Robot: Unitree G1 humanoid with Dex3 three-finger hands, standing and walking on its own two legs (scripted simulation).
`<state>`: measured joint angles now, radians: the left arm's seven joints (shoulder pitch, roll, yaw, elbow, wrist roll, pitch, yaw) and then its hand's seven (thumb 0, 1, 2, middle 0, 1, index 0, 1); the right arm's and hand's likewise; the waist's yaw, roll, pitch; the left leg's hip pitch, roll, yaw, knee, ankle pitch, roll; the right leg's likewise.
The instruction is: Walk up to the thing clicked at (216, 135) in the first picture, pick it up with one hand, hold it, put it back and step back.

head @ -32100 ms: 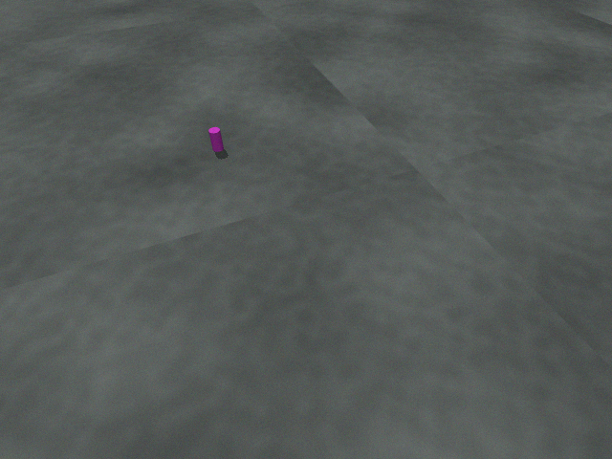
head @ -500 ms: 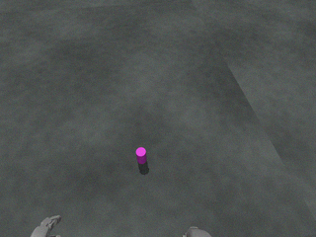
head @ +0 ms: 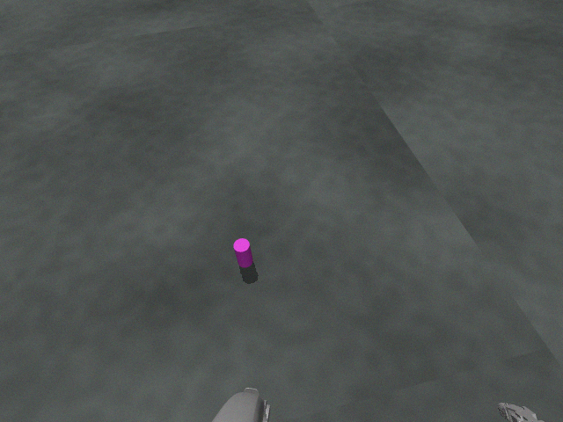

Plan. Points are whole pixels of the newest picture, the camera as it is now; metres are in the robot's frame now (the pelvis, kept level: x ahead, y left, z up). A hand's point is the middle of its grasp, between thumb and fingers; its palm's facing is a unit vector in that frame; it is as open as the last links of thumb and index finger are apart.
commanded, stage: step back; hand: left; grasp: from the side
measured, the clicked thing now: (243, 253) +0.80 +0.21 -0.69
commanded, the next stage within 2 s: stand in 1.70 s
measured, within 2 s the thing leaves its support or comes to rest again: neither
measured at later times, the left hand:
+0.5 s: hand out of the picture -0.09 +0.25 -0.15, palm faces +0.02 -0.93 -0.37, open 7.4 cm
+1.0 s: hand out of the picture -0.23 +0.24 -0.14, palm faces +0.10 -0.91 -0.40, open 7.4 cm
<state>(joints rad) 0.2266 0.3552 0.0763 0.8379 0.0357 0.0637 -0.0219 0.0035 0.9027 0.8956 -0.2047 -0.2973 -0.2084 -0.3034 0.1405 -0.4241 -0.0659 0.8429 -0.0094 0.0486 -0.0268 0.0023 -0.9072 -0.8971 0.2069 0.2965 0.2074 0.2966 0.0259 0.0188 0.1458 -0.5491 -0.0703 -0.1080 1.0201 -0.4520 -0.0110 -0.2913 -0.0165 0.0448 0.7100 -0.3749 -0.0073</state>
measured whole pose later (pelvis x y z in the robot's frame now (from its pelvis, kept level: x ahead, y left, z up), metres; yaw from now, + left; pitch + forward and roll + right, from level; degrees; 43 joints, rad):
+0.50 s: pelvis -0.18 -0.03 +0.00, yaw +1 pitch -2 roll -1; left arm 0.17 0.40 0.08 0.83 0.02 0.07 -0.01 0.00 0.90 0.90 -0.20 -0.30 -0.21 -0.30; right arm 0.11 -0.38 -0.04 0.83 -0.04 0.02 -0.01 0.00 -0.90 -0.90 0.21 0.30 0.21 0.30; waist 0.01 -0.02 0.16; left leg -0.41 0.05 0.02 0.63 -0.18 0.02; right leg -0.33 0.03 0.09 0.96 -0.52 0.02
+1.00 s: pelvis -0.25 -0.05 +0.01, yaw +5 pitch -3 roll +1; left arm 0.25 0.40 0.07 0.97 0.02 0.02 -0.02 0.01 0.90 0.90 -0.20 -0.30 -0.21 -0.30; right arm 0.26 -0.36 -0.06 0.98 -0.04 -0.02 0.03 0.00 -0.91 -0.90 0.21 0.30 0.21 0.30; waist 0.01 -0.02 0.07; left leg -0.25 -0.04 -0.01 0.58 -0.29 0.03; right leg -0.33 -0.04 0.01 0.87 -0.50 -0.03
